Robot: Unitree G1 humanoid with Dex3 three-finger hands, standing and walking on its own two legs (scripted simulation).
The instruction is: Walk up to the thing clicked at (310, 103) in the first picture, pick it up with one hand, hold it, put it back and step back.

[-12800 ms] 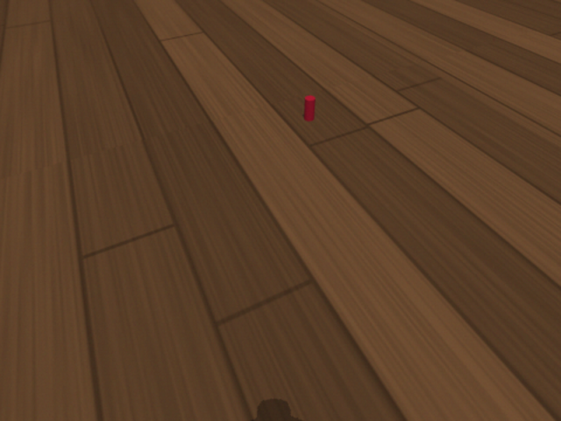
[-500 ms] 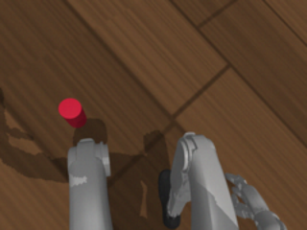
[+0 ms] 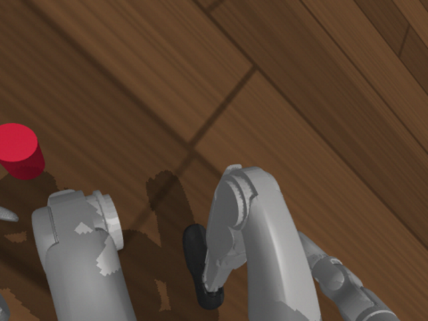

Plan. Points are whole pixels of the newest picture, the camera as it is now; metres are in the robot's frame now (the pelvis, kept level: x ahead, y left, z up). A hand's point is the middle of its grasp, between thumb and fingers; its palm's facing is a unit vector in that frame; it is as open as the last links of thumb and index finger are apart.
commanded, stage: close in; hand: left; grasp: from the side
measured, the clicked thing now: (20, 154) +0.43 +0.26 -0.22
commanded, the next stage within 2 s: rest palm in 0.40 s
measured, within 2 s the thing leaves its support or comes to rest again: leaves its support in 1.60 s
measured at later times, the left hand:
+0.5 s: hand (15, 159) +0.40 +0.26 -0.17, palm faces +0.22 -0.97 +0.04, open 17.4 cm
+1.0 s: hand (20, 151) +0.42 +0.26 -0.18, palm faces +0.25 -0.97 -0.01, open 10.8 cm
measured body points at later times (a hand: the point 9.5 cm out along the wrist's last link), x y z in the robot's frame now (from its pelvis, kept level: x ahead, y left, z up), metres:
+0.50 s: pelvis -0.02 +0.01 -0.01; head +0.19 +0.19 +0.34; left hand +0.39 +0.31 -0.17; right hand +0.14 -0.25 -0.03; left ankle +0.08 +0.13 -0.25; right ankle +0.13 -0.12 -0.25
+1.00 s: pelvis -0.01 +0.01 -0.01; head +0.21 +0.19 +0.33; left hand +0.40 +0.31 -0.18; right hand +0.15 -0.24 -0.03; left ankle +0.08 +0.13 -0.25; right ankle +0.13 -0.12 -0.25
